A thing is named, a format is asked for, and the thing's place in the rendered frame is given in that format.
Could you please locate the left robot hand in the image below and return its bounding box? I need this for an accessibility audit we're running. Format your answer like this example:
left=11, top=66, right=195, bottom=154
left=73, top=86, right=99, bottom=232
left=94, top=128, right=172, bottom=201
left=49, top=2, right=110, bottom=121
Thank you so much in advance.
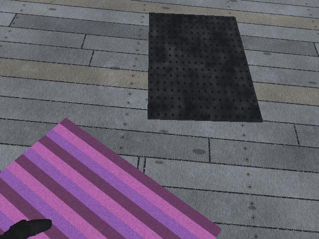
left=0, top=219, right=52, bottom=239

